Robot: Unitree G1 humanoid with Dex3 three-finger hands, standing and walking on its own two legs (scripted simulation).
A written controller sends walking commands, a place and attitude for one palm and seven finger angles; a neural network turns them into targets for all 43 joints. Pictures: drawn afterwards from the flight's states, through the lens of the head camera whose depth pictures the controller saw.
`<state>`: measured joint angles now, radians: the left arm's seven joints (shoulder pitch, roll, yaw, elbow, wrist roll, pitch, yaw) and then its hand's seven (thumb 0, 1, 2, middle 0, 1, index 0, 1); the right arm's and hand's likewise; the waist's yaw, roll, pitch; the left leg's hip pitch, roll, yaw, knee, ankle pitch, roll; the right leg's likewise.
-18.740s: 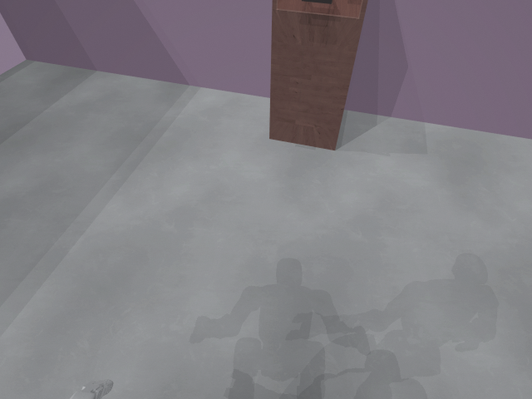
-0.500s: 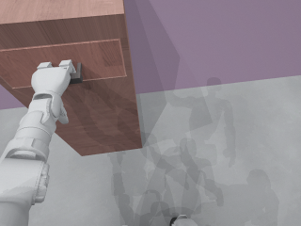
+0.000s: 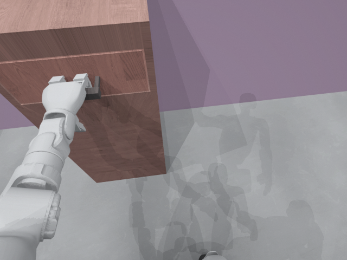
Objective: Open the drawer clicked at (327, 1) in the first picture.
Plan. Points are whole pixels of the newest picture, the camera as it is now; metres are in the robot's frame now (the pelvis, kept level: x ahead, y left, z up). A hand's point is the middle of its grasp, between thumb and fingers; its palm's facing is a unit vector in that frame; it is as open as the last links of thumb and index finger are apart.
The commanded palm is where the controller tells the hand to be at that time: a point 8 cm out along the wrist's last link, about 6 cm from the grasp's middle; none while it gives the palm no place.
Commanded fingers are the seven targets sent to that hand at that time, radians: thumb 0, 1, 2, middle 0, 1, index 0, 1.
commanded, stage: close the thumb around the handle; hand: left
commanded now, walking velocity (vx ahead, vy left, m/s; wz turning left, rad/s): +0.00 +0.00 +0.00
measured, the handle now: (75, 88) +0.52 +0.24 +0.06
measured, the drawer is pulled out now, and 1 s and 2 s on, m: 0.00 0.03 0.13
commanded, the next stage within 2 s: pull the drawer open in 0.40 s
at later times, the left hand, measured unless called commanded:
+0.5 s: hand (74, 111) +0.46 +0.24 +0.04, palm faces -0.06 -0.01 -1.00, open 5.6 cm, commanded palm +0.44 +0.24 +0.09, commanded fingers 0.00 0.90 0.90 -0.40 -1.35 -0.40 -1.35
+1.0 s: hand (73, 123) +0.43 +0.24 +0.04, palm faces -0.01 -0.03 -1.00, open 5.6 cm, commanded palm +0.41 +0.24 +0.09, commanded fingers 0.00 0.90 0.90 -0.40 -1.35 -0.40 -1.35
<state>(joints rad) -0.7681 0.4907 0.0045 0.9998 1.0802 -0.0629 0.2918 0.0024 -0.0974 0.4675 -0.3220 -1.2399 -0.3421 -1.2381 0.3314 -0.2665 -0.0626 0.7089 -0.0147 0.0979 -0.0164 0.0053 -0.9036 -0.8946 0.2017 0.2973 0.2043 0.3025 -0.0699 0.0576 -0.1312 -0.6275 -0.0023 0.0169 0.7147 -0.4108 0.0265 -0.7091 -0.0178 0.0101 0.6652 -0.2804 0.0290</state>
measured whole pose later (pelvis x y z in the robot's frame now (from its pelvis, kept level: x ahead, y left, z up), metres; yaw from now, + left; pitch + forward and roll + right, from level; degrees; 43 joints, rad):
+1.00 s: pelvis +0.02 +0.00 +0.01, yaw +0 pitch +16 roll -1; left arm -0.49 0.43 -0.05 0.66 1.04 0.03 0.29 0.01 0.75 0.81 -0.31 -1.35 -0.36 -1.35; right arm 0.28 -0.27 -0.07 0.68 0.01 0.09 -0.01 0.01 -0.90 -0.89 0.20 0.30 0.20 0.30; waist -0.02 0.07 -0.13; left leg -0.51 0.00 0.01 0.64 -0.41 0.02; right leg -0.59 -0.02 0.00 0.61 -0.29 0.03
